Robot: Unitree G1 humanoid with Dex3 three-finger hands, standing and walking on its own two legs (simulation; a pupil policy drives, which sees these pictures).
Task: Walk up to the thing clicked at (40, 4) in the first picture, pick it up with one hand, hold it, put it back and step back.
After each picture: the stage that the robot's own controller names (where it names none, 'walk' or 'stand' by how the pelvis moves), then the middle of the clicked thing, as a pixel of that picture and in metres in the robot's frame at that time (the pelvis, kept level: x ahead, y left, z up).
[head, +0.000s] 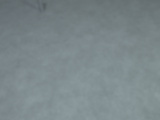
stand; (40, 3) +2.10 +0.64 -0.65
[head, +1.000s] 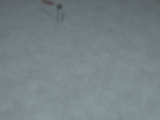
walk; (59, 13) +1.99 +0.31 -0.63
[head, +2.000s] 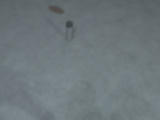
walk; (69, 32) +1.35 +0.09 -0.65
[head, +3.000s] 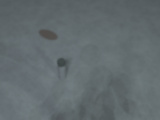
walk; (61, 69) +0.85 +0.16 -0.65
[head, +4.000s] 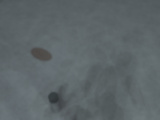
walk; (55, 103) +0.52 +0.20 -0.64
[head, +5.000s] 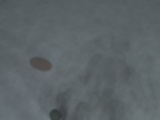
stand; out of the picture +0.39 +0.20 -0.63
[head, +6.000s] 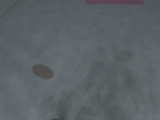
stand; out of the picture +0.37 +0.20 -0.66
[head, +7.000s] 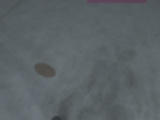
stand; out of the picture +0.38 +0.19 -0.66
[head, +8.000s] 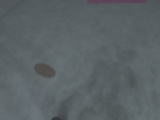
stand; out of the picture +0.38 +0.20 -0.66
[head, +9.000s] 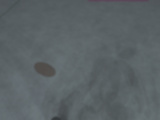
stand; out of the picture +0.37 +0.20 -0.66
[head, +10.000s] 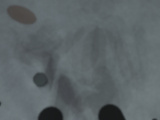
go down; (43, 84) +0.41 +0.20 -0.47
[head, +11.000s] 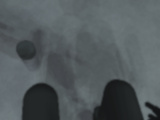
go down; (30, 58) +0.46 +0.21 -0.28
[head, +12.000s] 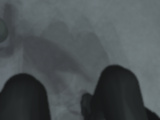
close in; (0, 41) +0.45 +0.24 -0.20
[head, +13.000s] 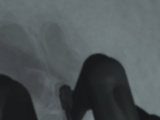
close; out of the picture +0.45 +0.26 -0.16
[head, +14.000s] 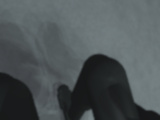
lift; out of the picture +0.44 +0.27 -0.16
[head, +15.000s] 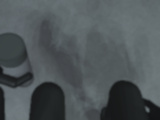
lift; (18, 66) +0.35 +0.22 -0.03
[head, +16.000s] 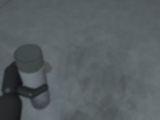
hold; (35, 81) +0.32 +0.16 +0.06
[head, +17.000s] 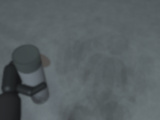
hold; (34, 79) +0.33 +0.17 +0.04
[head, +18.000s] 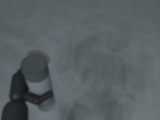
crouch; (41, 87) +0.32 +0.15 +0.01
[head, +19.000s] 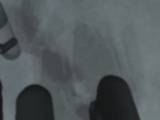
crouch; (2, 35) +0.47 +0.21 -0.05
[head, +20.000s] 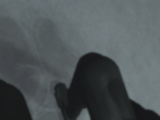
lower; out of the picture +0.46 +0.28 -0.17
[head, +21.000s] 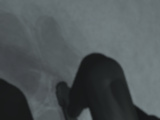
lower; out of the picture +0.47 +0.29 -0.17
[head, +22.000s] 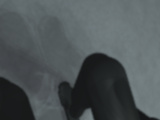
lower; out of the picture +0.46 +0.28 -0.17
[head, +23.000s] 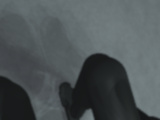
lower; out of the picture +0.45 +0.28 -0.17
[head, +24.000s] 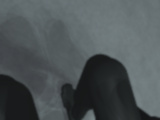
loosen; out of the picture +0.45 +0.25 -0.16
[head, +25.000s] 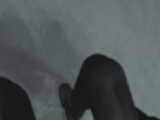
withdraw; out of the picture +0.44 +0.26 -0.17
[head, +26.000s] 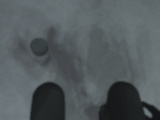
walk; (43, 55) +0.48 +0.20 -0.31
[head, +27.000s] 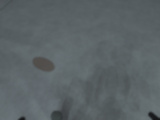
stand; out of the picture +0.40 +0.17 -0.59
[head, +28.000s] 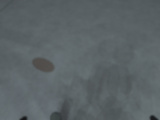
stand; out of the picture +0.39 +0.18 -0.60
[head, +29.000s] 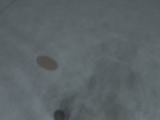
stand; out of the picture +0.40 +0.17 -0.63
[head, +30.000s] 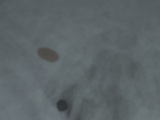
walk; (63, 110) +0.43 +0.17 -0.64
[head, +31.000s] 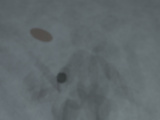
walk; (61, 83) +0.58 +0.12 -0.64
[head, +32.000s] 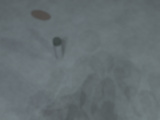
walk; (58, 49) +0.90 +0.26 -0.62
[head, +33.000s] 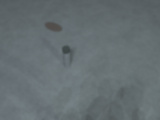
stand; (66, 57) +0.99 +0.17 -0.64
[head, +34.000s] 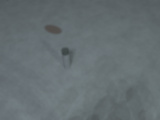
stand; (66, 58) +1.01 +0.19 -0.66
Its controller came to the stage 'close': yes
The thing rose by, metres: 0.67
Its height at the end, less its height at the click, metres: +0.00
